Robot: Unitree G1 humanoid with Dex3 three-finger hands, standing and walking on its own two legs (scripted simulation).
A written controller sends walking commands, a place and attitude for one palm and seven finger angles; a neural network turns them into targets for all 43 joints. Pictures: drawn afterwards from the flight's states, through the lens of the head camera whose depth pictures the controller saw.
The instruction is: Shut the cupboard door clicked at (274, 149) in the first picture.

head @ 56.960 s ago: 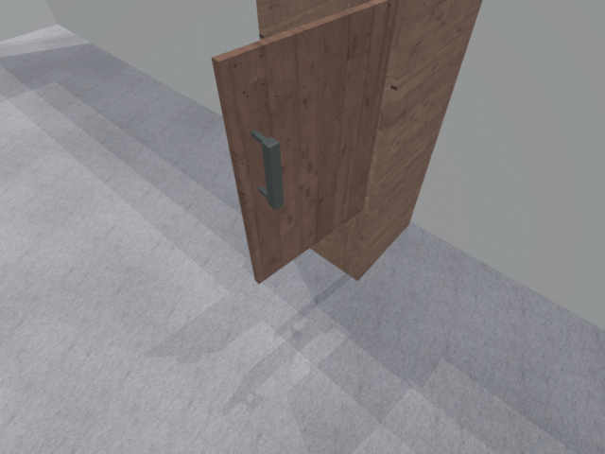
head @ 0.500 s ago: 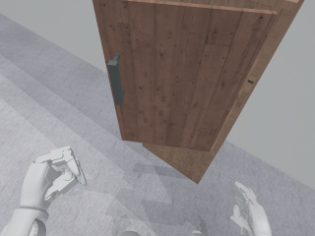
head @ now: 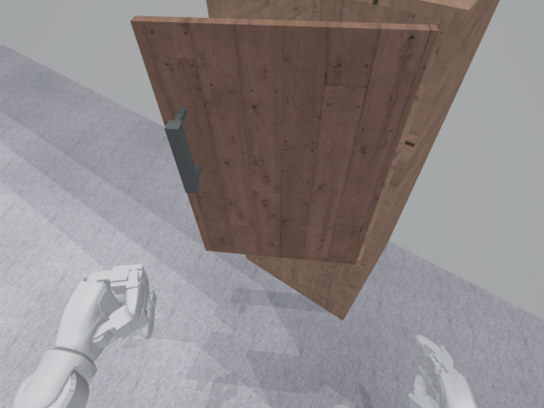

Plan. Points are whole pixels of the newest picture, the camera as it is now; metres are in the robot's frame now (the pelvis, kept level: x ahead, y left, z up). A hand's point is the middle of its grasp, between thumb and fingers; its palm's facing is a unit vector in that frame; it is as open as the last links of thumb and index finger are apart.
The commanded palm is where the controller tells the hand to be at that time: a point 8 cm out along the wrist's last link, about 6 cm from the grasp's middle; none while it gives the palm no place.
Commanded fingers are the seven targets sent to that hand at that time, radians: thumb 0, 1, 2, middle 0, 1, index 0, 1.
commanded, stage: raise the hand and make a fist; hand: left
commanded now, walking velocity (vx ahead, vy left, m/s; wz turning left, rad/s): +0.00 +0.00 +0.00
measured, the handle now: (187, 152) +0.51 +0.19 +0.09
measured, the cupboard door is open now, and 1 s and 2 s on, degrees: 29 29 29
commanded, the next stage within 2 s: bring the fist close to the handle in 0.20 s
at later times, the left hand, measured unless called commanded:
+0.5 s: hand (132, 293) +0.24 +0.19 +0.09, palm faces -0.03 -1.00 -0.04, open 3.1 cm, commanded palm +0.23 +0.24 +0.09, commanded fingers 0.00 0.90 0.90 -1.30 -1.50 -1.30 -1.50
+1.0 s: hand (176, 232) +0.34 +0.17 +0.08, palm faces -0.09 -1.00 -0.02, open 3.1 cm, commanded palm +0.33 +0.23 +0.09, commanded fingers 0.00 0.90 0.90 -1.30 -1.50 -1.30 -1.50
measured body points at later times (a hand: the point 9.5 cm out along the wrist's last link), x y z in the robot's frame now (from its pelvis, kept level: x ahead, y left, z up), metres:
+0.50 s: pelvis -0.02 +0.01 +0.00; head +0.02 +0.00 +0.44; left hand +0.24 +0.25 +0.10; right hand +0.16 -0.22 -0.08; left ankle -0.01 +0.13 -0.69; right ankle +0.03 -0.13 -0.69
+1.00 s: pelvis +0.00 +0.00 +0.00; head +0.05 -0.01 +0.45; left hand +0.34 +0.22 +0.08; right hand +0.13 -0.25 -0.09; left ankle -0.01 +0.13 -0.69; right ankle +0.03 -0.13 -0.69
